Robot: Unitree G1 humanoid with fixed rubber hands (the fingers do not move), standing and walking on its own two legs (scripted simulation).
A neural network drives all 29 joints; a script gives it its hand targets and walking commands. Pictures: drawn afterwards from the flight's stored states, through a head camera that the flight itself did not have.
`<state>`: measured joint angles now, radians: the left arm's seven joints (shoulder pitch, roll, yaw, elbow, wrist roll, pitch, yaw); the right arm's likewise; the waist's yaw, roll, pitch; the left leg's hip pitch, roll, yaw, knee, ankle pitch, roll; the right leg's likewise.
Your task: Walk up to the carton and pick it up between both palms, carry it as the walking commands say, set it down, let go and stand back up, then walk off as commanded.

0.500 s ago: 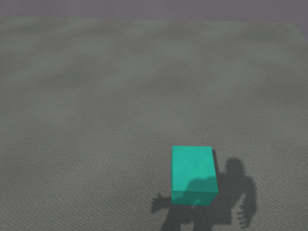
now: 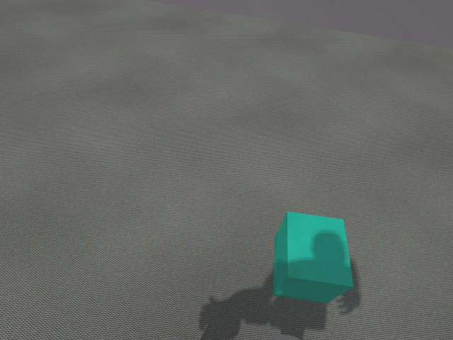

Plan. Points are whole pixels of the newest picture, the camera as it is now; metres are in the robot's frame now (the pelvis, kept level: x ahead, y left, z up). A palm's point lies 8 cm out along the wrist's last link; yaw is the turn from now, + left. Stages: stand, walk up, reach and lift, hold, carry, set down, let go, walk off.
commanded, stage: walk off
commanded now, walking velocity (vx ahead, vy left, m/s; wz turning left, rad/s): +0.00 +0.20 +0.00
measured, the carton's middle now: (307, 258) +0.50 -0.32 -0.63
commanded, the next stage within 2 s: stand in 1.86 s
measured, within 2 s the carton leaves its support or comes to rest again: neither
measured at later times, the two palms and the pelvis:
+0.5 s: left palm out of the picture +0.01 +0.37 -0.09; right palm out of the picture +0.04 -0.16 -0.14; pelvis +0.00 +0.10 +0.01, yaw +1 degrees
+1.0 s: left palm out of the picture +0.05 +0.51 -0.12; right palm out of the picture +0.05 +0.00 -0.13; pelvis +0.00 +0.24 +0.00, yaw -1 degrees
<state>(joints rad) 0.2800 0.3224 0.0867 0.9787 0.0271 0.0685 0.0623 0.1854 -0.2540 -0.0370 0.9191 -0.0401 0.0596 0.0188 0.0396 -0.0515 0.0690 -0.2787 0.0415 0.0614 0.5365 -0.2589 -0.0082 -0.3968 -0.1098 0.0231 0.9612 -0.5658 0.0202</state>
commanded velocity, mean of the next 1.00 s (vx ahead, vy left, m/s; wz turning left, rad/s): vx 0.00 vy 0.20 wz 0.00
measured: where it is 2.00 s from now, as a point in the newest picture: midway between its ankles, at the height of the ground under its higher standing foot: outside the picture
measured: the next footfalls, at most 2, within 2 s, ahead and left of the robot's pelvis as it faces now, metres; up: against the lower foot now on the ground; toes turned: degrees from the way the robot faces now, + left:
right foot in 0.28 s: +0.03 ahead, -0.02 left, +0.00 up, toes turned -8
left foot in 0.70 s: +0.05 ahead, +0.32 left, +0.00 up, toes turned +5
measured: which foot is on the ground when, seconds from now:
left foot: down 0.00-0.28, up 0.30-0.68, down 0.70-1.00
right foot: up 0.00-0.26, down 0.28-0.70, up 0.72-1.00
